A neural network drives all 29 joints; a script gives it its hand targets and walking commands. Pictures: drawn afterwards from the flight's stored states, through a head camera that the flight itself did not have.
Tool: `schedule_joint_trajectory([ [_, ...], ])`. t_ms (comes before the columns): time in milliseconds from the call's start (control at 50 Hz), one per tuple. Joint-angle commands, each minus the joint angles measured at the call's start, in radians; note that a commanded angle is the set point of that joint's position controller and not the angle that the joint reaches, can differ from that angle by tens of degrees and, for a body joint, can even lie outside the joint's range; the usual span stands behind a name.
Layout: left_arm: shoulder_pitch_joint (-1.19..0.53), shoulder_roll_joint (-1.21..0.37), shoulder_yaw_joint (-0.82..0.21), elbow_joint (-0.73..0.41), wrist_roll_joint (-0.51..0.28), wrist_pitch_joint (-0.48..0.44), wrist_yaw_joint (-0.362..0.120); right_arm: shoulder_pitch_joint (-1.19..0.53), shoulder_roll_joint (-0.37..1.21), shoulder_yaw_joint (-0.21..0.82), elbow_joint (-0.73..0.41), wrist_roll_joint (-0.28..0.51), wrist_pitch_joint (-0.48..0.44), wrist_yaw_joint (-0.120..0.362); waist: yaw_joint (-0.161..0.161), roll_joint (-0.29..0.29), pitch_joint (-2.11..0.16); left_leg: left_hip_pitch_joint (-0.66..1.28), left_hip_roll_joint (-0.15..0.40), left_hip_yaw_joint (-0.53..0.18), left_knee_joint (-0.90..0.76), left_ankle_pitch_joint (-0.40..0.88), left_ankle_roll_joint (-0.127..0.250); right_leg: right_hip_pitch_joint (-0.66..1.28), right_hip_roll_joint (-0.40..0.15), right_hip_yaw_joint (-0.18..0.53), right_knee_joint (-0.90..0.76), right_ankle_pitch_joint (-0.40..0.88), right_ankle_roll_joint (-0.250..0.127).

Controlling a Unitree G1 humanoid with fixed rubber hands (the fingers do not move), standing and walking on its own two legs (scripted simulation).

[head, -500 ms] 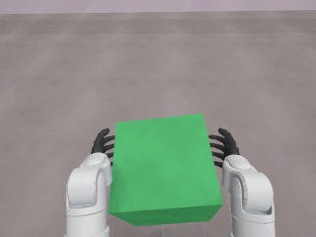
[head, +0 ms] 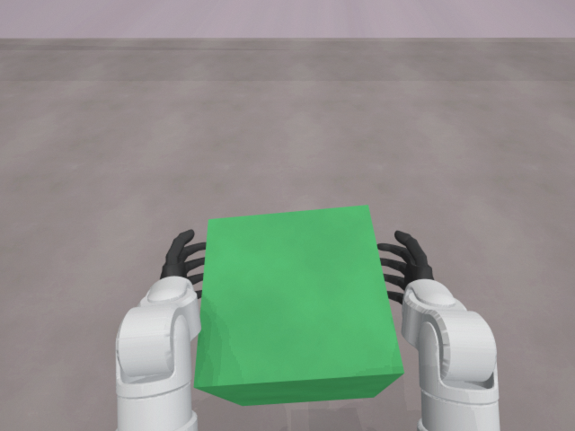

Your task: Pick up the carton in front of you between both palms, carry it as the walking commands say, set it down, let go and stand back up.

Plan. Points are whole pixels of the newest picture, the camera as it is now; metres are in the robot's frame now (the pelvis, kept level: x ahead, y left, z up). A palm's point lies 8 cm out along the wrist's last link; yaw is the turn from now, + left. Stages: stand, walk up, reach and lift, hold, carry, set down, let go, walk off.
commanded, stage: carry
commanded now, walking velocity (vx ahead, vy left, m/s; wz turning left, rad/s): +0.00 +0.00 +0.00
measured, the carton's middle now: (298, 316) +0.28 +0.00 +0.02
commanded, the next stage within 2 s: hold in 1.88 s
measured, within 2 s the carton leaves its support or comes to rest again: neither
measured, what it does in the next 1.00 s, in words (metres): steps on the spot: left foot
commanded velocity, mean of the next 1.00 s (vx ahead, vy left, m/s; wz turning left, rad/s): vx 0.00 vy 0.00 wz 0.00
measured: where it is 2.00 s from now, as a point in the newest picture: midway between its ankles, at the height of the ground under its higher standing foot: outside the picture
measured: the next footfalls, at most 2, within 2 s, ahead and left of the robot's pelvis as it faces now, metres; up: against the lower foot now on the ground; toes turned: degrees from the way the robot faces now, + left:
left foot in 0.16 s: +0.06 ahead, +0.12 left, +0.00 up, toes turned +3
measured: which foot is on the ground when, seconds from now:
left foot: down 0.00-0.00, up 0.02-0.14, down 0.16-1.00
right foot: down 0.00-1.00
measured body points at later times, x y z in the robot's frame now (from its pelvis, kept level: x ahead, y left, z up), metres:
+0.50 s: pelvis +0.12 +0.00 +0.00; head +0.10 +0.00 +0.45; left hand +0.41 +0.16 +0.06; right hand +0.41 -0.13 +0.06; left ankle +0.02 +0.11 -0.73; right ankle +0.13 -0.09 -0.73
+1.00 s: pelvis +0.09 +0.01 +0.00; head +0.08 +0.01 +0.45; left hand +0.40 +0.17 +0.03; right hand +0.40 -0.13 +0.02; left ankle +0.02 +0.11 -0.73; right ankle +0.13 -0.09 -0.73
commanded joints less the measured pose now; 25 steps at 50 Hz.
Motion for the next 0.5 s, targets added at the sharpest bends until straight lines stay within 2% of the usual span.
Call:
schedule_joint_trajectory([
  [0,-0.403,-0.878,-0.672,-0.042,-0.411,0.007,-0.281,-0.408,0.930,0.602,-0.037,0.367,0.008,0.238,0.010,-0.057,-0.309,-0.239,0.071,-0.004,0.291,0.278,-0.051,0.592,-0.235,0.229,0.036,0.710,-0.056],
  [20,-0.400,-0.876,-0.658,-0.008,-0.402,0.004,-0.282,-0.419,0.932,0.610,-0.034,0.373,0.017,0.236,0.022,-0.176,-0.389,-0.387,0.007,-0.059,0.395,-0.103,-0.059,0.757,-0.338,0.352,0.068,0.853,-0.188],
  [40,-0.358,-0.895,-0.649,0.019,-0.404,-0.005,-0.284,-0.412,0.939,0.624,-0.031,0.379,0.019,0.239,0.023,-0.194,-0.398,-0.405,0.010,-0.111,0.407,-0.204,-0.049,0.707,-0.349,0.389,0.011,0.701,-0.221],
  [80,-0.395,-0.964,-0.652,0.005,-0.409,-0.025,-0.291,-0.467,1.002,0.651,-0.037,0.396,0.002,0.250,0.015,-0.140,-0.352,-0.362,0.029,-0.143,0.221,-0.221,-0.016,0.596,-0.301,0.325,-0.064,0.405,-0.176],
  [100,-0.415,-0.996,-0.654,0.001,-0.412,-0.034,-0.295,-0.491,1.034,0.660,-0.042,0.404,-0.010,0.254,0.013,-0.143,-0.342,-0.293,0.034,-0.129,0.112,-0.156,-0.007,0.531,-0.272,0.275,-0.080,0.287,-0.140],
  [120,-0.434,-1.017,-0.659,-0.007,-0.417,-0.043,-0.299,-0.505,1.059,0.670,-0.047,0.410,-0.022,0.256,0.010,-0.144,-0.350,-0.212,0.024,-0.102,0.034,-0.031,-0.006,0.476,-0.240,0.228,-0.085,0.191,-0.114],
  [140,-0.448,-1.027,-0.665,-0.013,-0.422,-0.051,-0.303,-0.511,1.075,0.677,-0.050,0.411,-0.035,0.258,0.004,-0.121,-0.362,-0.133,0.027,-0.082,-0.042,0.119,-0.011,0.433,-0.212,0.178,-0.074,0.115,-0.093],
  [160,-0.464,-1.029,-0.677,-0.023,-0.425,-0.060,-0.309,-0.516,1.086,0.683,-0.053,0.410,-0.047,0.261,0.003,-0.094,-0.368,-0.091,0.053,-0.094,-0.066,0.201,-0.015,0.412,-0.191,0.140,-0.057,0.063,-0.070],
  [180,-0.491,-1.032,-0.692,-0.028,-0.432,-0.067,-0.315,-0.532,1.090,0.685,-0.056,0.403,-0.057,0.263,0.004,-0.056,-0.353,-0.090,0.088,-0.125,-0.071,0.241,-0.017,0.418,-0.165,0.114,-0.013,0.086,-0.051],
  [200,-0.495,-1.025,-0.697,-0.017,-0.432,-0.074,-0.319,-0.536,1.079,0.682,-0.051,0.397,-0.061,0.266,0.009,-0.022,-0.346,-0.071,0.121,-0.136,-0.017,0.364,-0.014,0.391,-0.146,0.111,0.022,0.130,-0.040],
  [220,-0.496,-1.010,-0.698,-0.006,-0.428,-0.078,-0.324,-0.527,1.064,0.675,-0.027,0.389,-0.066,0.271,0.008,0.007,-0.329,-0.080,0.125,-0.130,0.024,0.434,-0.012,0.384,-0.135,0.106,0.049,0.191,-0.036],
  [300,-0.432,-0.952,-0.667,0.117,-0.371,-0.106,-0.339,-0.442,1.001,0.612,0.113,0.333,-0.093,0.293,0.004,0.031,-0.324,-0.071,0.116,-0.127,0.084,0.647,-0.007,0.360,-0.131,0.105,0.146,0.371,-0.037],
  [360,-0.438,-0.955,-0.641,0.195,-0.336,-0.144,-0.353,-0.450,0.995,0.578,0.181,0.305,-0.132,0.313,0.005,0.033,-0.309,-0.079,0.111,-0.126,0.101,0.721,-0.007,0.342,-0.120,0.092,0.171,0.387,-0.032],
  [480,-0.490,-1.001,-0.615,0.282,-0.310,-0.240,-0.382,-0.535,1.031,0.566,0.230,0.295,-0.231,0.345,0.005,0.025,-0.296,-0.077,0.108,-0.132,0.097,0.737,0.001,0.334,-0.111,0.091,0.180,0.333,-0.027],
])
